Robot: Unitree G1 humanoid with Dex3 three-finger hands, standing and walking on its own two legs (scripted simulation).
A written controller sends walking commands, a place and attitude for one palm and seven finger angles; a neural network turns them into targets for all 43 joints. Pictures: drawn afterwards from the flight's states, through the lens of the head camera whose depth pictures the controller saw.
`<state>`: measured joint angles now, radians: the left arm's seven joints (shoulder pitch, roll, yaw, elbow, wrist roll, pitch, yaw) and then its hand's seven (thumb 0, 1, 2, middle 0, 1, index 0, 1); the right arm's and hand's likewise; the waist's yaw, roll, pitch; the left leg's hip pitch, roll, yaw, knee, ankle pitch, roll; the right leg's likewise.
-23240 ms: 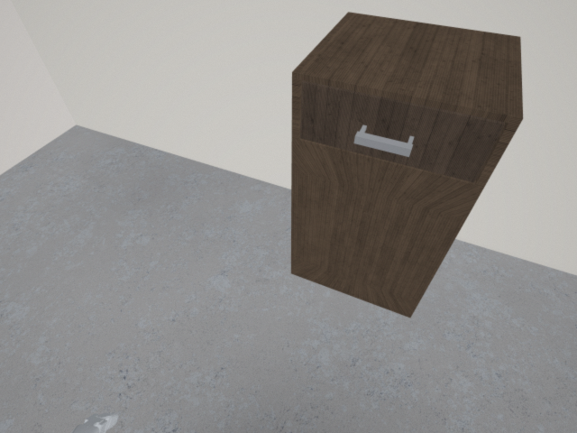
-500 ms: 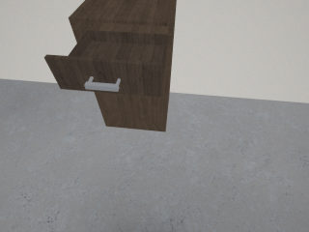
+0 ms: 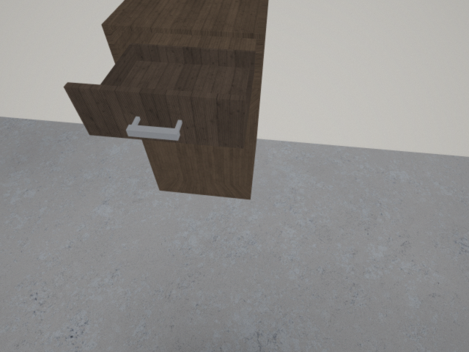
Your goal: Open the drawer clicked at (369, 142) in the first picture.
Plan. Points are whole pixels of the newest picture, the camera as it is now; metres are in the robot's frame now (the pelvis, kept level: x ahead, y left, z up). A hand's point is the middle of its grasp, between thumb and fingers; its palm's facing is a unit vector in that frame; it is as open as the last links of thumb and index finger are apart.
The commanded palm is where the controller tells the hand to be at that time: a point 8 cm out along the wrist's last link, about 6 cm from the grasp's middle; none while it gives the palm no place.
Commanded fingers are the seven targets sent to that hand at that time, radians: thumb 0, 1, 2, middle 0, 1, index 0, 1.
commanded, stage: stand and wait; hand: left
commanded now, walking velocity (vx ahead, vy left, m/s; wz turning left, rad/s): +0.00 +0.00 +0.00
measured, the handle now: (155, 127) +0.62 +0.23 -0.01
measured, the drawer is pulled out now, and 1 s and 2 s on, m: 0.30 0.30 0.30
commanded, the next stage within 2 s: none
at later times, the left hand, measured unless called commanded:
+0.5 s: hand out of the picture +0.09 +0.24 -0.16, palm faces -0.02 -0.95 -0.31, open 7.4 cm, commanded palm none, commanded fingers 0.00 0.90 0.90 -0.20 -0.30 -0.20 -0.30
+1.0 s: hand out of the picture +0.11 +0.24 -0.15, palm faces -0.04 -0.94 -0.34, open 7.4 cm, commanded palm none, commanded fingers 0.00 0.90 0.90 -0.20 -0.30 -0.20 -0.30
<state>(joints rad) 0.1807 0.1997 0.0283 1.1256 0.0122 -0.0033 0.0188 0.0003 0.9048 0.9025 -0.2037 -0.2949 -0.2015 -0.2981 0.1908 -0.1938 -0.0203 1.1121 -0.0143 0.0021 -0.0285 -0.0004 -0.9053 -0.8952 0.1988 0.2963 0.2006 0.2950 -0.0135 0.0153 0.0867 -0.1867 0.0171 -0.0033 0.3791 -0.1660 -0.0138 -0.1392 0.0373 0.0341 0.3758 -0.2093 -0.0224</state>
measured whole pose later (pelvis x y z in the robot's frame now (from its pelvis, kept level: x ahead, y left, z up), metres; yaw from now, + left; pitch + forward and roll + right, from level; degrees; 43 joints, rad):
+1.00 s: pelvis +0.02 +0.00 +0.00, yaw -1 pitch -1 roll +0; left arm 0.08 0.33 0.02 1.11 0.01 -0.02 0.00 0.00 0.90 0.90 -0.21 -0.30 -0.20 -0.30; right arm 0.09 -0.33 -0.02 1.10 -0.01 -0.01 -0.01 0.00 -0.90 -0.89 0.20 0.30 0.20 0.30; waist -0.02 0.01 0.09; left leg -0.12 0.02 0.01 0.31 -0.16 -0.02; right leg -0.08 0.04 0.05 0.30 -0.20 -0.02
